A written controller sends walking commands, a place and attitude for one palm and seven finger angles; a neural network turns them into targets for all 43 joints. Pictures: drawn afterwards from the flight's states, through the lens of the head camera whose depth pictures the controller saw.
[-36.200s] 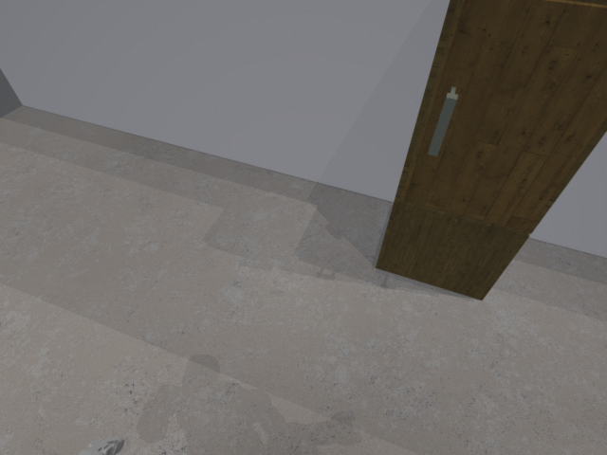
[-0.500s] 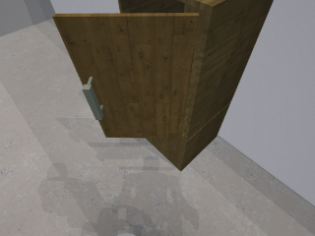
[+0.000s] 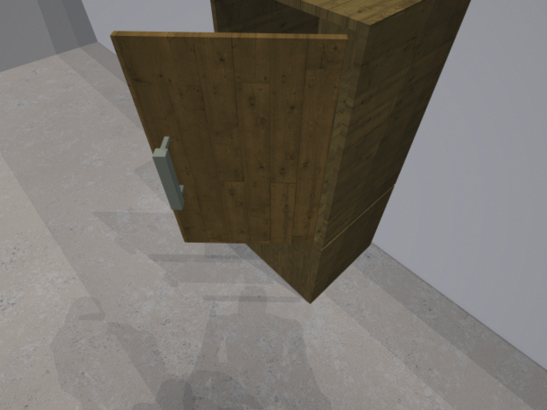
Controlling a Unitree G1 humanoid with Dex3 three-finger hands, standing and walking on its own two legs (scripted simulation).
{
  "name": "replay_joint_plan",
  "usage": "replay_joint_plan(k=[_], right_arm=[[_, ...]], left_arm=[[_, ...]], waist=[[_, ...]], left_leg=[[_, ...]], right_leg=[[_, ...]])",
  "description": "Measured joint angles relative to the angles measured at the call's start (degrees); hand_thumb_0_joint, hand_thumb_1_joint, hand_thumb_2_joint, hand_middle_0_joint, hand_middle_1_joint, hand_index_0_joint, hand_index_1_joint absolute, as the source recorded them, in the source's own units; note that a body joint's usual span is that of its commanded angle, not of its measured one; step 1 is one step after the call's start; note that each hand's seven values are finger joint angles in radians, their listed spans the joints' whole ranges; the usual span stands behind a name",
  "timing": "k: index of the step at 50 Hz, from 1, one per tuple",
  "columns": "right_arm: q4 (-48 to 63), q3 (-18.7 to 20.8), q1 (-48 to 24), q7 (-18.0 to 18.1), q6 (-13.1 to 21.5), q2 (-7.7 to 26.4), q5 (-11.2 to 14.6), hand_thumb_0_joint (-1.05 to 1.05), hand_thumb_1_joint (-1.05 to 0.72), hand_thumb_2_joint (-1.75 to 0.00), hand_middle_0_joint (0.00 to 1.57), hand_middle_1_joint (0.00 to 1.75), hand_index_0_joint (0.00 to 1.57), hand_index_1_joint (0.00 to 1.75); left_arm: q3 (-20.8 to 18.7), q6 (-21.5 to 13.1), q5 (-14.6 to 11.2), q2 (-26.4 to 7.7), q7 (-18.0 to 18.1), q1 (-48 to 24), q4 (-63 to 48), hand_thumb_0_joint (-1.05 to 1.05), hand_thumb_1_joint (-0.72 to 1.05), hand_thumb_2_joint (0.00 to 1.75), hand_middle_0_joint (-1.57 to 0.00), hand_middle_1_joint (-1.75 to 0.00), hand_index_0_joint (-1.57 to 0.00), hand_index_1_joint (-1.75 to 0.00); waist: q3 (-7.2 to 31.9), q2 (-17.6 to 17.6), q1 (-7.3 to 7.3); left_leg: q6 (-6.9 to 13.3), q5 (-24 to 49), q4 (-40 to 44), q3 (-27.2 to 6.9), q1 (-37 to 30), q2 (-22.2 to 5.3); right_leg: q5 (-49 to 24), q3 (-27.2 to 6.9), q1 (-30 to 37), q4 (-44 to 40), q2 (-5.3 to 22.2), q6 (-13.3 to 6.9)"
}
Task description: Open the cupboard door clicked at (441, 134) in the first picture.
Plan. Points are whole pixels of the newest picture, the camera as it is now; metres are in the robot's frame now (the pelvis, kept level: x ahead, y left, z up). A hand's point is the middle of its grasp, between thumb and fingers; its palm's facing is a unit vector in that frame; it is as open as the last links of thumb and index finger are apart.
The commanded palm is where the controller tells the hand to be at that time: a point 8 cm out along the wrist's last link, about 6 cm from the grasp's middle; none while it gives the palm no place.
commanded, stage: look again from close up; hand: left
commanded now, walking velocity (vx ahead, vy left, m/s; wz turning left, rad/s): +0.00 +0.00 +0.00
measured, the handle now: (172, 174) +0.57 +0.25 -0.03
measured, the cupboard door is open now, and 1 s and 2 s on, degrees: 45 45 45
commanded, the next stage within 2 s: shuffle to correct the standing spot in 0.54 s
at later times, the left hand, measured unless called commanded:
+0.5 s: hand out of the picture +0.04 +0.16 -0.17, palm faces +0.00 -0.97 -0.23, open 7.3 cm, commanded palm none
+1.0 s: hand out of the picture +0.01 +0.20 -0.18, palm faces +0.05 -0.97 -0.22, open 7.4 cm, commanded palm none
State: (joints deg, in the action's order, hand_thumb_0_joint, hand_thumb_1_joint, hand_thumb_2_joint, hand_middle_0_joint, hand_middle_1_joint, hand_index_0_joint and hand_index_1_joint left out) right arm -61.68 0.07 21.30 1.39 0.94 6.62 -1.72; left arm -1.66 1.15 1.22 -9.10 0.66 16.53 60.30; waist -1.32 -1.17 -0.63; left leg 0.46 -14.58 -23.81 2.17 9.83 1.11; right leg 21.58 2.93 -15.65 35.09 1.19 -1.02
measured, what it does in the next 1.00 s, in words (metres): steps on the spot: right foot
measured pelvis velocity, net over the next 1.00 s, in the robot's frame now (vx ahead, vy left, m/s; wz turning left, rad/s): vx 0.02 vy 0.02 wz -0.02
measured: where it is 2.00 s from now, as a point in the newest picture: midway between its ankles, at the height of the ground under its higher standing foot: outside the picture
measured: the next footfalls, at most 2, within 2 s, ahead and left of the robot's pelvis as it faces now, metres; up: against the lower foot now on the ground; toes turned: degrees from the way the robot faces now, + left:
right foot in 0.02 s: +0.03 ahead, -0.09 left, +0.00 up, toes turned -3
left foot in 1.08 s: +0.04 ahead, +0.17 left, +0.00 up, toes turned -2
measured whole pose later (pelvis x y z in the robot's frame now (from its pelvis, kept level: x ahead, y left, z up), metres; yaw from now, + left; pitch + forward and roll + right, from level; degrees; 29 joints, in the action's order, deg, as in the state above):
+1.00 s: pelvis +0.02 +0.02 -0.01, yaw -1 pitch -1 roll -1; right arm -59.0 1.5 11.9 0.9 -2.0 10.7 -0.5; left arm -0.8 -1.9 1.4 -8.4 3.6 18.2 58.8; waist -4.3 0.6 2.1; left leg 0.0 -25.6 -44.0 1.9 19.1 -0.3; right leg 18.1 1.9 -10.2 29.5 -0.5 -0.8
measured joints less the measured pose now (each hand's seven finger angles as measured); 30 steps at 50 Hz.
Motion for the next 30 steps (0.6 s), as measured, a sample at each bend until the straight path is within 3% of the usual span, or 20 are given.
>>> replay_joint_plan(k=[1, 3, 7, 12, 18, 30], right_arm=[[-0.32, -0.05, 0.25, 0.01, 0.09, -0.24, 0.25, 0.00, -0.91, -0.90, 0.20, 0.29, 0.20, 0.30], [-1.08, 0.01, -1.14, -0.44, -0.65, 0.63, 0.83, 0.01, -0.91, -0.90, 0.20, 0.29, 0.20, 0.30], [0.51, 0.51, -3.61, -1.07, -1.45, 1.77, 1.09, 0.01, -0.91, -0.90, 0.20, 0.29, 0.20, 0.30], [0.66, 0.48, -4.17, -0.29, -0.60, 2.21, 0.98, 0.02, -0.93, -0.90, 0.20, 0.29, 0.20, 0.30], [-0.55, -0.15, -4.29, 0.27, -0.19, 2.52, 0.74, 0.02, -0.94, -0.90, 0.20, 0.29, 0.20, 0.30], [-2.51, -1.02, -5.14, 0.56, 0.32, 2.21, 0.99, 0.01, -0.92, -0.90, 0.20, 0.29, 0.20, 0.30]], left_arm=[[0.06, -0.56, -0.12, -0.13, 0.08, -0.05, 0.07, 0.01, 0.94, 0.90, -0.20, -0.30, -0.20, -0.30], [0.88, -2.30, -0.18, 1.01, 1.36, -0.70, 0.86, 0.01, 0.94, 0.90, -0.20, -0.30, -0.20, -0.30], [2.16, -3.79, -0.25, 2.44, 1.97, -0.17, 1.17, 0.01, 0.94, 0.90, -0.20, -0.30, -0.20, -0.30], [2.28, -2.97, -0.55, 2.37, 2.15, 0.31, 1.95, 0.01, 0.94, 0.90, -0.20, -0.30, -0.20, -0.30], [2.07, -2.08, -0.64, 1.58, 2.08, 0.26, 2.36, 0.01, 0.94, 0.90, -0.20, -0.30, -0.20, -0.30], [2.28, -2.63, -0.88, 0.85, 1.84, 0.01, 2.48, 0.01, 0.92, 0.90, -0.20, -0.30, -0.20, -0.30]], waist=[[-0.25, -0.34, -0.02], [-1.75, 2.41, 0.35], [-3.06, 5.43, -1.12], [-1.36, 5.35, -1.18], [0.86, 3.53, 0.07], [0.04, 2.51, 0.14]], left_leg=[[-0.41, -0.87, -1.57, 0.26, 0.76, 0.21], [-0.65, -4.68, -7.88, -0.52, 3.56, -2.03], [-0.19, -9.06, -17.71, -1.37, 8.02, -3.33], [0.04, -4.57, -9.44, -0.08, 3.65, -2.42], [0.90, -4.64, -6.44, 1.09, 0.42, -1.01], [0.62, -3.27, -2.27, 1.46, -1.91, -0.52]], right_leg=[[-3.00, -0.46, 1.74, -4.08, 0.16, -0.19], [-4.88, -0.15, 1.77, -4.90, -2.33, -1.46], [-5.29, 0.81, 2.57, -6.62, -4.88, -2.92], [-3.63, 1.35, 4.09, -5.39, -5.13, -2.94], [-2.65, 0.17, 5.92, -5.71, -3.82, -2.44], [-3.11, -0.32, 7.35, -8.05, -3.50, -2.50]])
